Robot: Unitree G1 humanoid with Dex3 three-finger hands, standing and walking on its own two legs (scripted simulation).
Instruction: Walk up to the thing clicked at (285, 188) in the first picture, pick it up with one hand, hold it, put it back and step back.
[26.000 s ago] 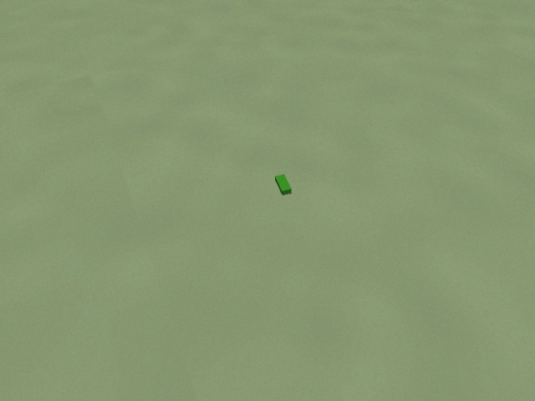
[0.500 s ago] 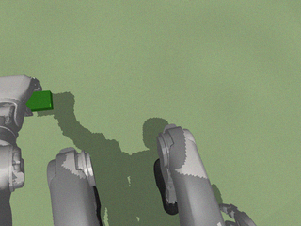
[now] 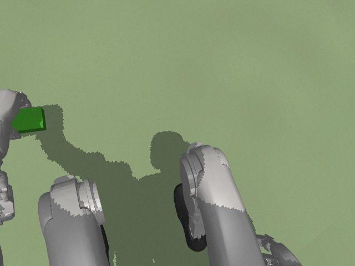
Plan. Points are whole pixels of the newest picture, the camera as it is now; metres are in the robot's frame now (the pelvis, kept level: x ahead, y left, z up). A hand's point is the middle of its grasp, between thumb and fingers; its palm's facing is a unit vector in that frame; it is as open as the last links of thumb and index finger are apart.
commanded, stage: rest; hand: left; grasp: from above
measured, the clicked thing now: (15, 121) +0.47 +0.28 -0.23
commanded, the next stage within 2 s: open in 1.34 s
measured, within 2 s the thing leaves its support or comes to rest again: rests again in 0.82 s
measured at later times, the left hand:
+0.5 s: hand (16, 125) +0.46 +0.28 -0.24, palm faces -0.45 -0.08 -0.89, open 7.8 cm
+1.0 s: hand (19, 127) +0.46 +0.28 -0.26, palm faces -0.45 -0.09 -0.89, open 7.8 cm
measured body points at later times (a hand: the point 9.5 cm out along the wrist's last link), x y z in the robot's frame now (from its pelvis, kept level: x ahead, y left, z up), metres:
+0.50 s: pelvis +0.00 +0.01 -0.02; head +0.27 +0.09 +0.33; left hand +0.48 +0.28 -0.19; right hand +0.03 -0.27 -0.10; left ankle +0.07 +0.13 -0.28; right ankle +0.11 -0.15 -0.28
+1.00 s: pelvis +0.00 +0.01 -0.03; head +0.27 +0.11 +0.32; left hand +0.48 +0.28 -0.21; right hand +0.03 -0.25 -0.09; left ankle +0.07 +0.13 -0.28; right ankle +0.11 -0.14 -0.28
